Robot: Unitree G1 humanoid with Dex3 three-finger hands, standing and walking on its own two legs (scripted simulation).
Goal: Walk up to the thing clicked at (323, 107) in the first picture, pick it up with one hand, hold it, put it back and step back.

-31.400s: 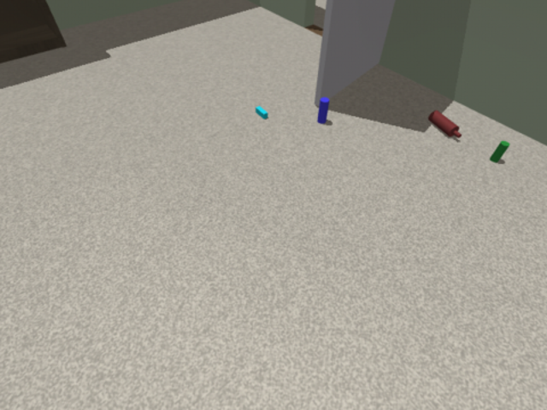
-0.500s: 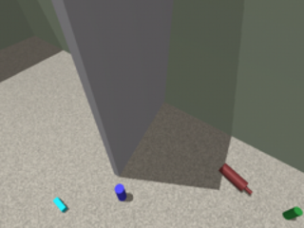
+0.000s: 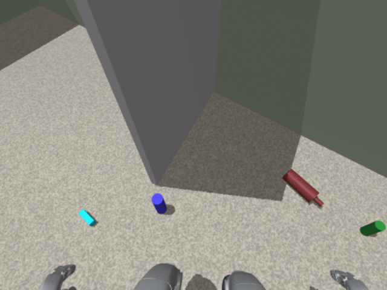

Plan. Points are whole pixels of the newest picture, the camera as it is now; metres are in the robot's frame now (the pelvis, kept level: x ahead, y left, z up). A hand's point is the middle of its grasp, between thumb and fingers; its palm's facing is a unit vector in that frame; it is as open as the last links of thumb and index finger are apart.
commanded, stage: step back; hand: left
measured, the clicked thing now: (159, 204) +0.50 +0.20 -0.69
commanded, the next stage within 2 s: none
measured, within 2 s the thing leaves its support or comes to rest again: neither
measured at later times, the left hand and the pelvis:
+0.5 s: hand out of the picture +0.01 +0.30 -0.16, palm faces -0.07 -0.92 -0.39, open 7.4 cm; pelvis -0.09 +0.04 -0.01, yaw -3 degrees
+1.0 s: hand out of the picture -0.08 +0.32 -0.15, palm faces -0.03 -0.94 -0.35, open 7.4 cm; pelvis -0.22 +0.07 +0.00, yaw -1 degrees
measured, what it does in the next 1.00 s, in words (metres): walks backwards: left foot, then right foot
